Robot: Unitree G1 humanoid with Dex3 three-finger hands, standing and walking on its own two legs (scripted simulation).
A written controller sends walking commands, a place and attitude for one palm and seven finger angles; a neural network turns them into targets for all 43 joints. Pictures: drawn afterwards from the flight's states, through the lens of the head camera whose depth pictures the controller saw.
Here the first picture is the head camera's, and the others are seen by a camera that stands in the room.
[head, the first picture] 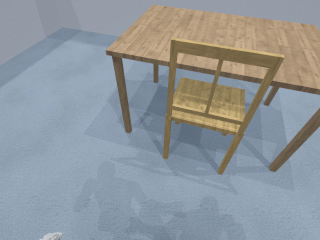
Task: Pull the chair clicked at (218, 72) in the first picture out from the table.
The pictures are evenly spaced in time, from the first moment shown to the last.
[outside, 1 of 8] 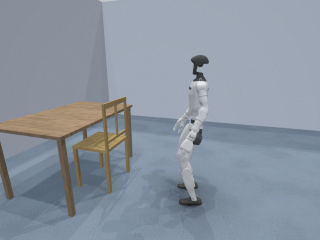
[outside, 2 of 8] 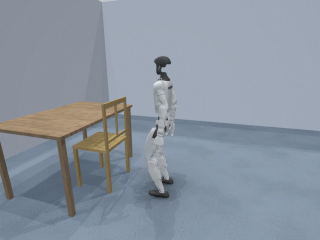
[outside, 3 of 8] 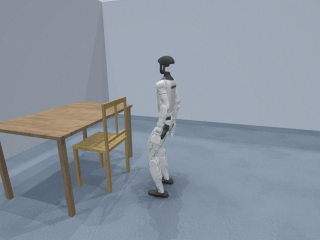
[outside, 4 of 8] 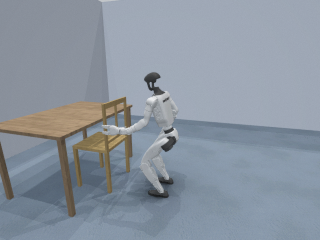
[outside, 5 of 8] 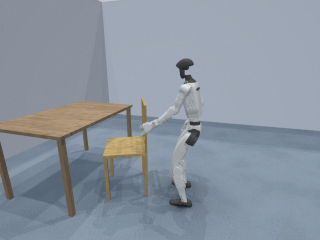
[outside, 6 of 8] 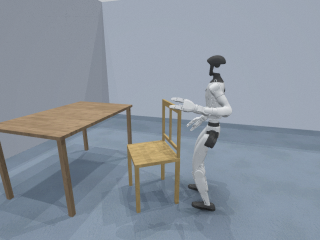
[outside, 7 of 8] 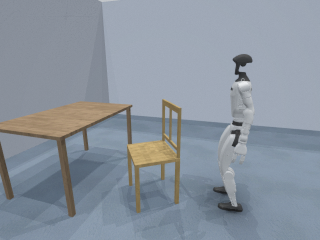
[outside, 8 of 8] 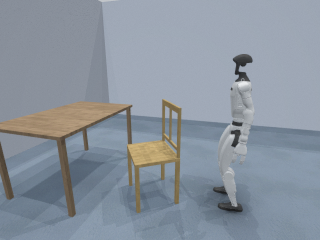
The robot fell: no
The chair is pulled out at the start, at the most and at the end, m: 0.00 0.59 0.59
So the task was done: yes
